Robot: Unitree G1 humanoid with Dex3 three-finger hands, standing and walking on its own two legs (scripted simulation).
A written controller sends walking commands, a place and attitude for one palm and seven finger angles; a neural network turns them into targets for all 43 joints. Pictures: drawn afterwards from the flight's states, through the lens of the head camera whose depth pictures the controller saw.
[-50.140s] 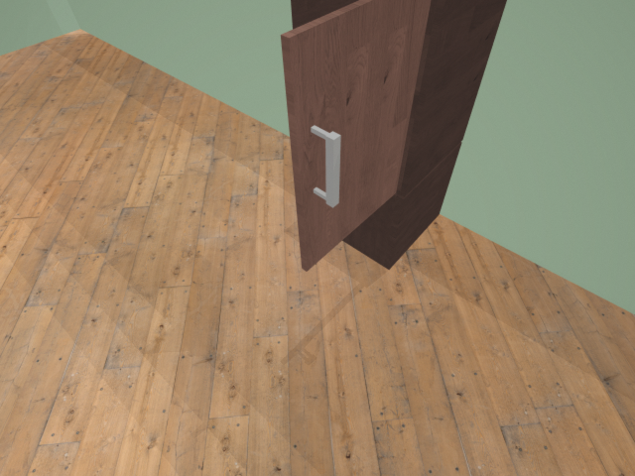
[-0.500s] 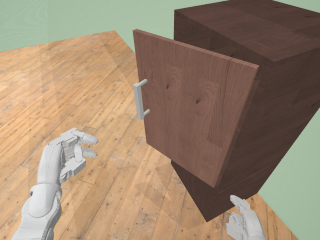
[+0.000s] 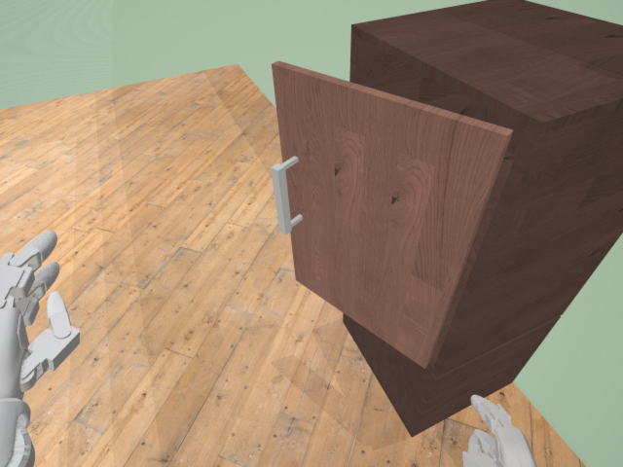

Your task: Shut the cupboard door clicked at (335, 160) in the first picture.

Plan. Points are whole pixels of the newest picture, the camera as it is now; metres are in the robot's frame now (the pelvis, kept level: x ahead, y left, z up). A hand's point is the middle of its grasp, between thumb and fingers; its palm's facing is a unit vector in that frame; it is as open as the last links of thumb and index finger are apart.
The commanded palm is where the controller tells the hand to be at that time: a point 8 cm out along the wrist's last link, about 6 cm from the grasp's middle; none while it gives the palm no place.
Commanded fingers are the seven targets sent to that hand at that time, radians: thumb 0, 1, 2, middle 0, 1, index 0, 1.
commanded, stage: draw the hand back to the body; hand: left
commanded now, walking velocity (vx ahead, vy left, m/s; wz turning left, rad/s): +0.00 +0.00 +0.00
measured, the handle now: (288, 196) +0.63 +0.14 -0.01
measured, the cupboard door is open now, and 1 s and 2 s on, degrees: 24 24 24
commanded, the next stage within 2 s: step back with the hand held close in 0.18 s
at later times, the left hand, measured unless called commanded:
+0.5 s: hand (94, 327) +0.20 +0.26 +0.15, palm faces +0.40 -0.81 -0.44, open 7.4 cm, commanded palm +0.14 +0.30 +0.17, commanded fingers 0.00 0.90 0.90 -0.20 -0.30 -0.20 -0.30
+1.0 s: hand (29, 379) +0.14 +0.29 +0.15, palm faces +0.42 -0.78 -0.47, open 7.4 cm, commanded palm +0.09 +0.32 +0.17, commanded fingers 0.00 0.90 0.90 -0.20 -0.30 -0.20 -0.30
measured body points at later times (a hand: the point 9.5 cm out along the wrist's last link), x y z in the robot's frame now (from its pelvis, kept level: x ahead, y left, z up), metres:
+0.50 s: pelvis +0.00 +0.00 +0.00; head +0.00 -0.02 +0.45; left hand +0.18 +0.30 +0.17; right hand +0.17 -0.25 -0.10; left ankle +0.00 +0.08 -0.74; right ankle +0.00 -0.11 -0.74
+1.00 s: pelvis -0.06 +0.02 -0.02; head -0.06 +0.03 +0.43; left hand +0.12 +0.33 +0.17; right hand +0.10 -0.23 -0.09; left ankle +0.00 +0.08 -0.74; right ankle +0.00 -0.11 -0.74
